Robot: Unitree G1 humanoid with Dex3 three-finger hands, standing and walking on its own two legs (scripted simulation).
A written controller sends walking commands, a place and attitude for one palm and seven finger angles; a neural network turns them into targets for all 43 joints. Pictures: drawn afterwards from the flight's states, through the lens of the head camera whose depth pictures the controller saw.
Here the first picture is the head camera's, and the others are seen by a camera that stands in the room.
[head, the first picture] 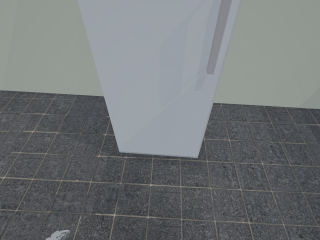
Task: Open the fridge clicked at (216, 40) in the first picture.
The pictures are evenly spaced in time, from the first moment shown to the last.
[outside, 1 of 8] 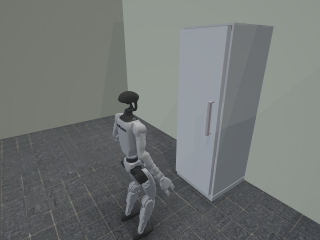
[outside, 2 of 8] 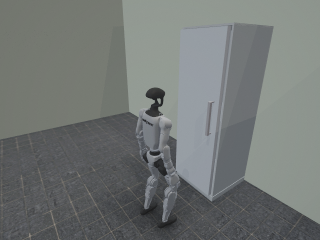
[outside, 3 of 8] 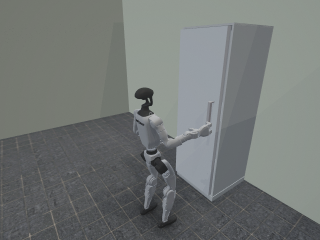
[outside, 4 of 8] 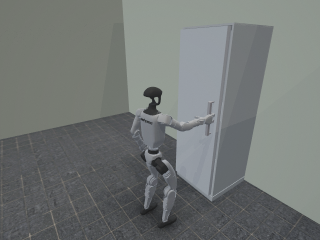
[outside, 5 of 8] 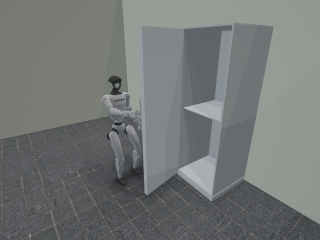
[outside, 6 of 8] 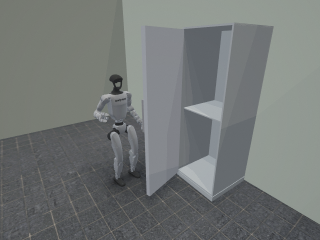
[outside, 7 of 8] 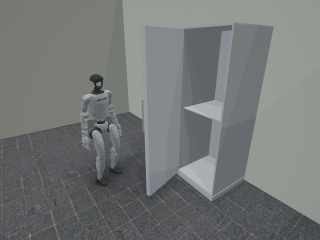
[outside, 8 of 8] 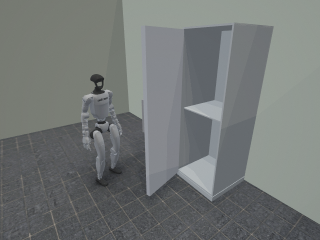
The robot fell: no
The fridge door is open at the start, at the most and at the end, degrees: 0 84 75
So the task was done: yes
